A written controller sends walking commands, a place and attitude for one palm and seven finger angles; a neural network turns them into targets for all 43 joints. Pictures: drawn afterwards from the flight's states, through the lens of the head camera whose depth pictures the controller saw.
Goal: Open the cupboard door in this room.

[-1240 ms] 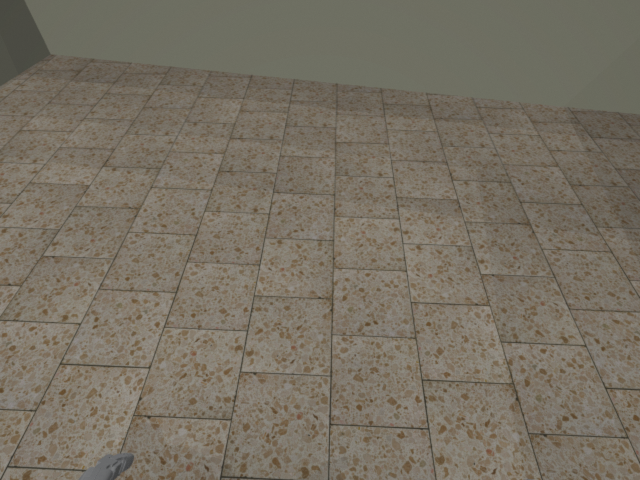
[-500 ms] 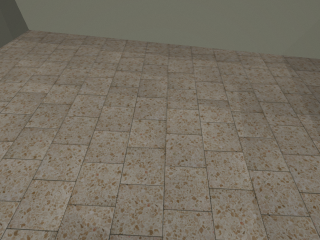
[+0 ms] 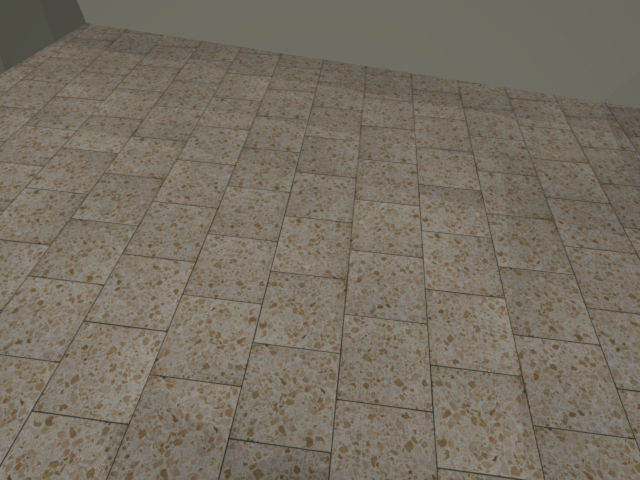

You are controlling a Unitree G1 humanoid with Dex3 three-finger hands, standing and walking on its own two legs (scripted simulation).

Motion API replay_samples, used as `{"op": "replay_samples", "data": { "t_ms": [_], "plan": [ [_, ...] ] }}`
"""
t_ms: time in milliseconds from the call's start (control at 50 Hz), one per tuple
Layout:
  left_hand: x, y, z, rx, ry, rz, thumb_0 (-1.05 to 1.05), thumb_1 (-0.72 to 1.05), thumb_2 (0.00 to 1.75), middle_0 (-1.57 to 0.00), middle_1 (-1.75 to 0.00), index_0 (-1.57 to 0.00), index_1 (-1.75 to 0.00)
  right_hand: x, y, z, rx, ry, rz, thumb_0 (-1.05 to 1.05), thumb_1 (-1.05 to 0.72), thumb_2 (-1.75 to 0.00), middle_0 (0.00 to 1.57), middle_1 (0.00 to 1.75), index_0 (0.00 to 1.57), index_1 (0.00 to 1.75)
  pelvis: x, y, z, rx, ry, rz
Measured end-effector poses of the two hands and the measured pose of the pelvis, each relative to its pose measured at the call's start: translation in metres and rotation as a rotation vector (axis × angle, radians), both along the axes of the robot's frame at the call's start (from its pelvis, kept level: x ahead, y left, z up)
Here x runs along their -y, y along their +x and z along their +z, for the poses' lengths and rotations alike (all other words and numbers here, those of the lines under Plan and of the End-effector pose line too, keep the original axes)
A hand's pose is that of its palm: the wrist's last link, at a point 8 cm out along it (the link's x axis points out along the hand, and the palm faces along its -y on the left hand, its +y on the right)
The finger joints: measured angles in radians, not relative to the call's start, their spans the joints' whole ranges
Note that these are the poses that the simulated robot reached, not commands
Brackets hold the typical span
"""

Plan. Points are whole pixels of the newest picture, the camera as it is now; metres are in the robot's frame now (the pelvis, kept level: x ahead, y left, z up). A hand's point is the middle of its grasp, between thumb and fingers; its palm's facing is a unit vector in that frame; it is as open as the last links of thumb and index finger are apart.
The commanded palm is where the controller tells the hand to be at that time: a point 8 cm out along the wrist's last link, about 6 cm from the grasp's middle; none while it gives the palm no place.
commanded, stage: turn or walk to find it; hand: left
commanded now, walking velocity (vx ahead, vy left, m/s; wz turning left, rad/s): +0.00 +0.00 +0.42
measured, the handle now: out of the picture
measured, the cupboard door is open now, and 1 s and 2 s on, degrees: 0 0 0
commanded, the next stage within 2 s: none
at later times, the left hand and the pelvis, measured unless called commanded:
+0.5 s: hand out of the picture +0.05 +0.21 -0.15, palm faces +0.18 -0.94 -0.27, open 7.4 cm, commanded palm none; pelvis -0.02 -0.01 +0.01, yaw +11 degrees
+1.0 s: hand out of the picture -0.13 +0.16 -0.18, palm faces +0.46 -0.86 -0.23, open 7.4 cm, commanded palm none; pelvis -0.05 -0.01 +0.00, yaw +25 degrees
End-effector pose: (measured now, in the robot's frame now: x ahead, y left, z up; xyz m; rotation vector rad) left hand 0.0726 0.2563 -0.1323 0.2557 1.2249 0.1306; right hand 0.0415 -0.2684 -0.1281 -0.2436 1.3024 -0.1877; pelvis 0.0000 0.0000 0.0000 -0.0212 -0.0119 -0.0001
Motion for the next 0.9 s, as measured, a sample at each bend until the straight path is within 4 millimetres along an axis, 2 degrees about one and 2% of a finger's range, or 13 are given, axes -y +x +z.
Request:
{"op": "replay_samples", "data": {
  "t_ms": [100,180,240,380,460,520,560,620,740,820,900],
  "plan": [
    [-0.006,-0.021,-0.019,-0.03,-0.05,0.058,0.0,0.91,0.89,-0.2,-0.3,-0.2,-0.3,-0.031,-0.002,-0.001,-0.013,0.014,0.022,0.01,-0.91,-0.9,0.2,0.3,0.2,0.3,-0.015,-0.001,-0.006,0.004,0.014,0.031],
    [-0.012,-0.032,-0.014,-0.062,-0.057,0.089,0.0,0.91,0.89,-0.2,-0.3,-0.2,-0.29,-0.048,-0.007,0.006,-0.018,0.026,0.027,0.01,-0.91,-0.9,0.2,0.3,0.2,0.3,-0.02,-0.005,0.003,-0.015,0.002,0.054],
    [-0.016,-0.036,-0.006,-0.053,-0.053,0.115,0.0,0.91,0.89,-0.2,-0.3,-0.2,-0.29,-0.053,-0.008,0.01,-0.029,0.032,0.038,0.01,-0.91,-0.9,0.2,0.3,0.2,0.3,-0.021,-0.007,0.008,-0.029,-0.006,0.076],
    [-0.015,-0.038,0.007,-0.001,-0.021,0.168,0.0,0.91,0.89,-0.2,-0.3,-0.2,-0.29,-0.043,-0.005,0.007,-0.022,0.039,0.065,0.01,-0.91,-0.9,0.2,0.3,0.2,0.3,-0.012,-0.013,0.011,-0.039,-0.001,0.135],
    [-0.004,-0.037,0.016,0.049,0.002,0.194,0.0,0.91,0.89,-0.2,-0.3,-0.2,-0.29,-0.027,-0.001,0.0,-0.018,0.05,0.093,0.01,-0.91,-0.9,0.2,0.3,0.2,0.3,0.003,-0.019,0.009,-0.038,0.009,0.175],
    [0.009,-0.044,0.02,0.088,0.026,0.218,0.0,0.91,0.89,-0.2,-0.3,-0.2,-0.29,-0.01,0.006,-0.01,-0.01,0.067,0.118,0.01,-0.91,-0.9,0.2,0.3,0.2,0.3,0.018,-0.023,0.004,-0.037,0.028,0.201],
    [0.018,-0.055,0.023,0.099,0.043,0.235,0.0,0.91,0.89,-0.2,-0.3,-0.2,-0.29,0.0,0.012,-0.016,-0.006,0.074,0.134,0.01,-0.91,-0.9,0.2,0.3,0.2,0.3,0.027,-0.026,0.001,-0.03,0.029,0.22],
    [0.031,-0.078,0.03,0.085,0.049,0.281,0.0,0.91,0.89,-0.2,-0.3,-0.2,-0.29,0.01,0.023,-0.012,-0.004,0.075,0.172,0.01,-0.91,-0.9,0.2,0.3,0.2,0.3,0.034,-0.027,0.007,-0.021,0.045,0.253],
    [0.051,-0.12,0.029,0.03,0.031,0.361,0.0,0.91,0.89,-0.2,-0.3,-0.2,-0.29,0.019,0.043,-0.006,0.002,0.065,0.239,0.01,-0.91,-0.9,0.2,0.3,0.19,0.3,0.042,-0.027,0.012,-0.015,0.058,0.315],
    [0.06,-0.149,0.022,-0.008,0.006,0.421,0.0,0.91,0.89,-0.2,-0.3,-0.2,-0.3,0.01,0.056,-0.005,-0.018,0.053,0.299,0.01,-0.91,-0.9,0.19,0.3,0.19,0.3,0.04,-0.029,0.011,-0.017,0.057,0.357],
    [0.064,-0.184,0.011,-0.063,-0.025,0.484,0.0,0.91,0.89,-0.2,-0.3,-0.2,-0.3,-0.016,0.075,-0.003,-0.003,0.05,0.374,0.01,-0.91,-0.9,0.19,0.3,0.19,0.3,0.033,-0.036,0.007,-0.021,0.051,0.391]
  ]
}}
